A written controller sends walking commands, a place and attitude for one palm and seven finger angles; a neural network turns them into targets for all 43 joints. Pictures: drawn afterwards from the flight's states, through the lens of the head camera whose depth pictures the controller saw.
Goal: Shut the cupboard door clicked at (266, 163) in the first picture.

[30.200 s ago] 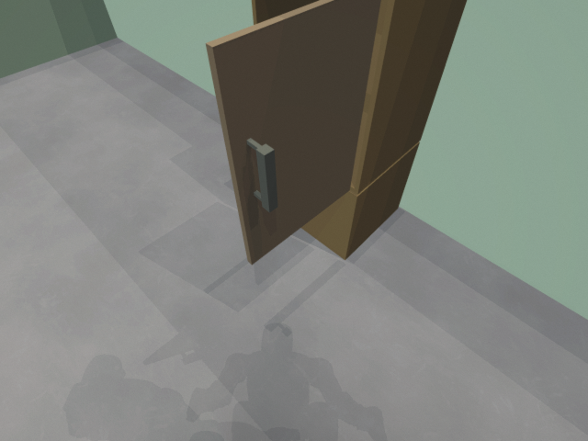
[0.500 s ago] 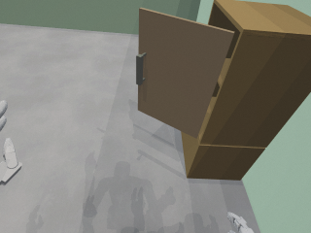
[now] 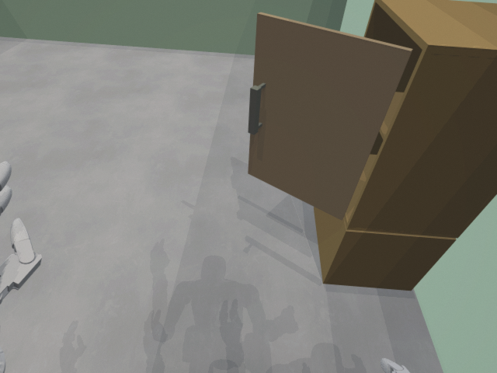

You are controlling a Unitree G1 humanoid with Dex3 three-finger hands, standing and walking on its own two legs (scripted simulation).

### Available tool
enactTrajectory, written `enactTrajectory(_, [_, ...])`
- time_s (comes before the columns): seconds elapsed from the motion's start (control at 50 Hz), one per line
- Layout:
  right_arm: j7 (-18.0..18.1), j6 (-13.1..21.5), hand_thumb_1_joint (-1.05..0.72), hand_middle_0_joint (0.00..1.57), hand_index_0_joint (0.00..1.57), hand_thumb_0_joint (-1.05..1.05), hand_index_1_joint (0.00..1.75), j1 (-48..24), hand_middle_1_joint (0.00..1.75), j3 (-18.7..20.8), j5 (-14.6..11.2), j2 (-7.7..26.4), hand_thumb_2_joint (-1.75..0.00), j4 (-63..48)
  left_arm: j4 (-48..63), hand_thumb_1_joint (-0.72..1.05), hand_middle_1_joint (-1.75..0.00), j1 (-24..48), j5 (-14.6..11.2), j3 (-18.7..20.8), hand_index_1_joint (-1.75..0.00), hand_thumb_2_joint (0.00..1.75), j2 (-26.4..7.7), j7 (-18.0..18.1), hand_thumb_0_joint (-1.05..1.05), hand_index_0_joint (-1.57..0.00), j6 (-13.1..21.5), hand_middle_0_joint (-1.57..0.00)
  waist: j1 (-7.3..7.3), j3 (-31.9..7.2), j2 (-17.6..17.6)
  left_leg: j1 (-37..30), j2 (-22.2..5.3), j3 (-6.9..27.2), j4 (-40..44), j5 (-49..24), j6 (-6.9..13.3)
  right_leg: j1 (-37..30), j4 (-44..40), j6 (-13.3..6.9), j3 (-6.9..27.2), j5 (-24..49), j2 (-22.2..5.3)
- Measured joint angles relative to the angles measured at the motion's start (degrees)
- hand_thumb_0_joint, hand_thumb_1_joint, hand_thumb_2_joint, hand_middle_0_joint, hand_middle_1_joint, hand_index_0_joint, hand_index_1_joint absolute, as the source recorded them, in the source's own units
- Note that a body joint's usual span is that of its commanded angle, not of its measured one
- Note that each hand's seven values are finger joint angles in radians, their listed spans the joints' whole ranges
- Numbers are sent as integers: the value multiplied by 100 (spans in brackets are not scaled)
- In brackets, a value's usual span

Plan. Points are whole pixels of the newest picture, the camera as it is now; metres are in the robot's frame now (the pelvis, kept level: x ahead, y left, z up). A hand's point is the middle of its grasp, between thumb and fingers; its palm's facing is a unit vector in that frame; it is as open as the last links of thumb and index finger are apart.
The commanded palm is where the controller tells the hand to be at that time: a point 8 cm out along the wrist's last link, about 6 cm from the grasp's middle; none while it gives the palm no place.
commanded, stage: stop stepping back and stand still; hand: left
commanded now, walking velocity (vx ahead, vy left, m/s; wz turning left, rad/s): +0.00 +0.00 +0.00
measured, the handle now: (257, 108) +0.90 +0.04 -0.02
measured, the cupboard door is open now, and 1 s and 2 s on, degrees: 59 59 59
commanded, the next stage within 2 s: let the arm hang, fingers relaxed in 0.34 s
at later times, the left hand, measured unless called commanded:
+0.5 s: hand (43, 275) +0.21 +0.30 +0.10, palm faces +0.30 -0.83 -0.46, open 7.4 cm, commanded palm none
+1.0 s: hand out of the picture -0.11 +0.22 -0.17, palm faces -0.02 -0.98 -0.19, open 7.3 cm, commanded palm none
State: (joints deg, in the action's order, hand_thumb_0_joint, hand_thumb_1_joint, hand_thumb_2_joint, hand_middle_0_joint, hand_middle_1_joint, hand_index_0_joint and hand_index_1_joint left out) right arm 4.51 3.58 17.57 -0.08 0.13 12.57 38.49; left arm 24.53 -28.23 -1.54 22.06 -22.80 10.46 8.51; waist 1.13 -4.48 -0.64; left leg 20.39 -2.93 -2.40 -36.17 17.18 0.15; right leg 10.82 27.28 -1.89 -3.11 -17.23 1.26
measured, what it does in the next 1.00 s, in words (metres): steps on the spot: left foot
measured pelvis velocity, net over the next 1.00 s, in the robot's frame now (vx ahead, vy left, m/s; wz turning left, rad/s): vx -0.03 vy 0.04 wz -0.02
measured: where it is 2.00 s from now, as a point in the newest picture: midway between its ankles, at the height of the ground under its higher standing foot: outside the picture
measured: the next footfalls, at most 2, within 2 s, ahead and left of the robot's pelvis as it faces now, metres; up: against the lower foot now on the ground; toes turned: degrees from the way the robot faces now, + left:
left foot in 0.02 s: +0.06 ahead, +0.14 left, +0.00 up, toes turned +4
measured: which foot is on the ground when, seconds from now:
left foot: up 0.00-0.00, down 0.02-1.00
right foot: down 0.00-1.00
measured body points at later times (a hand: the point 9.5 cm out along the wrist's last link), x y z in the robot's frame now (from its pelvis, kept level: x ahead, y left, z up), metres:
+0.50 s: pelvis -0.01 +0.04 +0.00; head -0.01 +0.04 +0.45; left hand +0.19 +0.34 +0.13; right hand +0.16 -0.20 -0.09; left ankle +0.02 +0.13 -0.74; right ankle -0.03 -0.10 -0.74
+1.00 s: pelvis -0.03 +0.04 +0.00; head -0.02 +0.04 +0.45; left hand -0.10 +0.27 -0.15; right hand -0.08 -0.20 -0.15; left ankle +0.02 +0.13 -0.74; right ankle -0.03 -0.10 -0.74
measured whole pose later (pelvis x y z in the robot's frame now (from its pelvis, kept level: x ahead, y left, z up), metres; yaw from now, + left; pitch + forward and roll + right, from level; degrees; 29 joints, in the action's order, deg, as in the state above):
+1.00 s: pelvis -0.03 +0.04 +0.00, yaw -1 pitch -2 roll -1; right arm 1.2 -1.7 19.8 0.9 0.8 9.6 63.9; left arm -66.5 -22.6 1.1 0.2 -11.0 0.8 -1.5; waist -0.5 3.5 -0.3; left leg 14.7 -1.3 -4.6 -25.2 9.0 1.7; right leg 9.5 23.7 1.1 -1.4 -12.5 -1.1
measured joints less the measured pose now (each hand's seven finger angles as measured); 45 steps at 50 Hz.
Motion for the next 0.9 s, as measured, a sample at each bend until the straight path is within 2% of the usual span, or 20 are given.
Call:
enactTrajectory(0.02, [22, 28, -90, 20, 21, 1, 30, -19, 30, 28, -17, 72, -90, -10, 21, 89, -30, 54, -11, -21, -30, 89, 67, 9, 1, -21, -39, -21, -7, 41, 94, -264, -79, 53, 408, -229, -19, 36, 139, 51, -49, -88, 18])
enactTrajectory(0.04, [44, 35, -90, 20, 21, 1, 30, -109, 30, 65, -35, 70, -90, 34, 38, 89, -30, 106, -20, -19, -30, 89, 94, 10, 1, -21, -66, -21, -31, 127, 51, -326, -23, 40, 482, -314, -124, 71, 307, 107, -48, -188, -61])
enactTrajectory(0.08, [56, 22, -90, 20, 21, 1, 30, -291, 30, 76, -75, 4, -90, 29, 104, 89, -30, 60, -30, 36, -30, 89, 85, -12, 1, -21, -94, -21, -27, 260, -96, -401, 96, -100, 412, -231, -67, 64, 438, 215, 88, -105, -198])
enactTrajectory(0.12, [42, 74, -90, 20, 21, 2, 30, -401, 30, 38, -67, -91, -90, -68, 209, 89, -30, -64, -29, 98, -30, 89, 20, -67, 1, -20, -100, -21, -85, 276, -156, -438, 133, -176, 426, -165, 23, 38, 416, 256, 161, -197, -237])
enactTrajectory(0.26, [-100, 194, -90, 20, 21, 1, 30, -633, 30, -162, -75, -399, -90, -387, 482, 89, -30, -210, -61, 243, -30, 89, -274, -160, 1, -21, 157, -21, -220, 274, -174, -407, 73, -209, 552, -235, 69, -40, 13, 280, 194, -17, -170])
enactTrajectory(0.44, [-99, 56, -90, 21, 21, 1, 30, -537, 30, -204, -87, -348, -90, -402, 248, 89, -30, -322, -99, 153, -30, 89, -137, -194, 1, -21, 71, -21, -166, 241, -101, -380, 79, -223, 672, -339, 112, -51, -195, 318, 204, 144, -170])
enactTrajectory(0.48, [-317, 243, -90, 20, 21, 1, 30, -562, 30, -105, -74, -125, -90, -106, -572, 89, -30, 113, 89, -261, -30, 89, -127, -420, 1, -20, 105, -21, -65, 216, 32, -206, 115, -176, 531, -337, 136, 119, -3, 328, 136, 115, -212])
enactTrajectory(0.52, [-469, 131, -90, 20, 21, 1, 30, -708, 30, -39, -13, 169, -90, 242, -1960, 90, -30, 674, 207, -841, -30, 89, 5, -702, 0, -20, -271, -20, 16, 181, 222, -52, 172, -187, 365, -309, 183, 300, 238, 365, 142, 11, -281])
enactTrajectory(0.54, [-503, 36, -90, 21, 21, 1, 30, -794, 30, -20, 16, 287, -90, 396, -2733, 90, -30, 905, 246, -1106, -30, 89, 110, -810, 0, -20, -486, -20, 5, 184, 311, -15, 195, -198, 312, -301, 206, 360, 339, 381, 153, -24, -308])
enactTrajectory(0.6, [-537, -189, -90, 20, 21, 1, 30, -963, 30, 21, 85, 458, -90, 727, -4846, 91, -30, 1293, 314, -1760, -30, 89, 448, -1020, 0, -19, -969, -20, -145, 291, 400, -48, 243, -255, 299, -332, 241, 408, 494, 417, 211, -48, -364])
enactTrajectory(0.66, [-524, -339, -90, 20, 21, 1, 30, -896, 30, 37, 127, 414, -90, 954, -6328, 91, -30, 1309, 319, -2186, -30, 89, 828, -1085, 0, -19, -1190, -20, -300, 450, 213, -188, 263, -307, 435, -420, 228, 353, 502, 393, 262, -26, -383])
enactTrajectory(0.72, [-498, -445, -90, 20, 21, 1, 30, -657, 30, 23, 140, 291, -90, 1288, -7329, 92, -30, 1169, 298, -2335, -30, 89, 1190, -1047, 1, -19, -1236, -20, -337, 578, -28, -309, 237, -295, 613, -526, 197, 238, 338, 363, 249, 72, -346])
enactTrajectory(0.8, [-438, -542, -90, 20, 20, 1, 30, -233, 30, 33, 137, 63, -90, 1830, -8115, 99, -30, 965, 286, -2202, -30, 89, 1128, -991, 0, -20, -1146, -21, -227, 690, -201, -385, 176, -194, 807, -657, 144, 75, 14, 300, 146, 246, -265])
enactTrajectory(0.9, [-370, -563, -90, 20, 20, 1, 30, 116, 30, 69, 96, -140, -90, 2327, -8756, 96, -30, 695, 272, -2196, -30, 89, 1118, -1001, 0, -20, -1046, -21, -139, 787, -116, -491, 151, -168, 991, -761, 137, -86, -284, 287, 119, 411, -227])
